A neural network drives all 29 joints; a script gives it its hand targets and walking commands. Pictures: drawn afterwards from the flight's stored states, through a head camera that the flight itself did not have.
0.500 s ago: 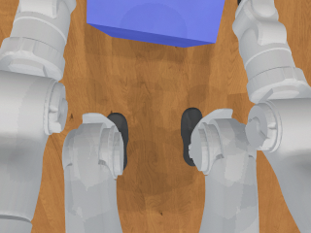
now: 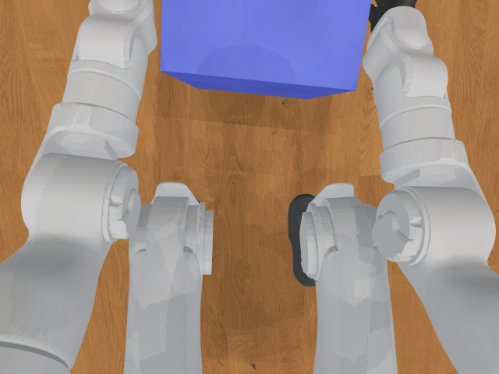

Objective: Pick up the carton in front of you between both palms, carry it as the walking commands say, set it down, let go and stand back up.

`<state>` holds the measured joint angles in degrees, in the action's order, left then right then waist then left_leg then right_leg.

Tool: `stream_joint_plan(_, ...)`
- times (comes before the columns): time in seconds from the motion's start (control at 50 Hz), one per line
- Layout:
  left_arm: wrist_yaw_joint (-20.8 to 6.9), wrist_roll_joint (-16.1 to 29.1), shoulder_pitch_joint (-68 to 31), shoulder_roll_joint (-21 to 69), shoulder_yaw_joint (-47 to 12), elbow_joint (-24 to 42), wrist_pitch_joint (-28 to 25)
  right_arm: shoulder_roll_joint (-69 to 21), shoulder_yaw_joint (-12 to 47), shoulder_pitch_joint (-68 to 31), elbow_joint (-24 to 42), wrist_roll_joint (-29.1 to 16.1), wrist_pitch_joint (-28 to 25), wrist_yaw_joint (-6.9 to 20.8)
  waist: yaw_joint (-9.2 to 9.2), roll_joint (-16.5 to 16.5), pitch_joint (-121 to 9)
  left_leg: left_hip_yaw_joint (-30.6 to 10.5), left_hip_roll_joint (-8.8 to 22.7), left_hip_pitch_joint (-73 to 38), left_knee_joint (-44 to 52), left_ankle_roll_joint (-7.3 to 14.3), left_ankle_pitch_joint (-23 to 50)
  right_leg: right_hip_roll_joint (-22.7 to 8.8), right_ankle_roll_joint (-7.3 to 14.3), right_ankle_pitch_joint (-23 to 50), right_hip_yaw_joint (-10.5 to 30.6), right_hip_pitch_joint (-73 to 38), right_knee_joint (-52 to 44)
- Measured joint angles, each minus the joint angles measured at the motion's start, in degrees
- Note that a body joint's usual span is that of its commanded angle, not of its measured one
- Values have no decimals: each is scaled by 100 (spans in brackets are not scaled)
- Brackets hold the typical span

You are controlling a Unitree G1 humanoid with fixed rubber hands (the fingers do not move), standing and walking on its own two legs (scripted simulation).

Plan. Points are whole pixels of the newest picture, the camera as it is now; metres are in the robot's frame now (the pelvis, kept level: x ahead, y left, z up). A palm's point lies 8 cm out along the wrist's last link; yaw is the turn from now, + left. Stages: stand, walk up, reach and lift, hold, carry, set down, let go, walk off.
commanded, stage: reach and lift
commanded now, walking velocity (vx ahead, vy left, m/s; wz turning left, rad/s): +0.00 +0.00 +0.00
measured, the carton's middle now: (261, 13) +0.55 +0.00 -0.22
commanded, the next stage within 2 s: none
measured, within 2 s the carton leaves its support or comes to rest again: neither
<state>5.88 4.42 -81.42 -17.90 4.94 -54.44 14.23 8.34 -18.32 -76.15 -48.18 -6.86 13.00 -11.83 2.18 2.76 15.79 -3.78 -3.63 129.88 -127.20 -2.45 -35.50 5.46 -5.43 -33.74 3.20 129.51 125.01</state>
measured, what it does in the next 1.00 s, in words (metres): rises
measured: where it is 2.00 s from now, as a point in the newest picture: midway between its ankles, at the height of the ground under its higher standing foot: (248, 257)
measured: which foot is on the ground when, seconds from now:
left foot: down 0.00-1.00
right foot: down 0.00-1.00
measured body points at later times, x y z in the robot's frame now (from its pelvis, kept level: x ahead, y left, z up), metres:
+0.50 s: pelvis -0.02 -0.01 +0.11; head +0.26 +0.02 +0.46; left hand +0.51 +0.16 +0.04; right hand +0.50 -0.14 +0.04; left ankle +0.10 +0.13 -0.34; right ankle +0.11 -0.14 -0.34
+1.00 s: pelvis +0.04 +0.00 +0.25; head +0.20 +0.01 +0.67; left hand +0.46 +0.16 +0.20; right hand +0.46 -0.14 +0.20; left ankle +0.09 +0.13 -0.34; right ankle +0.11 -0.14 -0.34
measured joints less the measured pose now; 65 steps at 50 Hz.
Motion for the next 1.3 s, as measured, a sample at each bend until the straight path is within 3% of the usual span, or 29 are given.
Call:
stream_joint_plan(0.1, -61, -265, 575, 389, 432, 517, 350, -332, -327, 764, 631, 300, 249, 121, -69, -76, -862, -90, -193, -113, 383, -125, 116, 74, -69, -8, 94, -156, -329)
stream_joint_plan(0.26, -423, -1477, 895, 952, 1686, 184, 538, -846, -1361, 952, 419, 1755, 604, 566, -80, -275, -1917, -193, -322, -549, 1464, -153, 540, 6, 27, 331, 83, -620, -1355)
stream_joint_plan(0.34, -533, -1863, 940, 1122, 2038, 236, 575, -952, -1565, 1009, 556, 2065, 717, 679, -46, -308, -2041, -225, -331, -772, 1954, -135, 742, 46, 40, 535, 110, -839, -1844)
stream_joint_plan(0.66, -547, -1722, 2142, 1580, 1882, 1486, 935, -1140, -1015, 2002, 1430, 1819, 1055, 718, -118, -224, -2576, -216, -276, -1966, 3139, -122, 743, 87, 78, 571, 262, -1967, -2975)
stream_joint_plan(0.9, -444, -1709, 3494, 1995, 1758, 1572, 665, -1352, -803, 3243, 1322, 1752, 780, 766, -59, -265, -2994, -314, -257, -3794, 4404, -29, 737, -5, 172, 548, 285, -3822, -4260)
stream_joint_plan(1.3, -419, -1654, 5223, 2407, 1530, 1990, 516, -1584, -328, 4797, 1516, 1851, 654, 882, -147, -264, -2729, -395, -112, -7237, 6909, 52, 1244, -99, 329, 1059, 435, -7212, -6697)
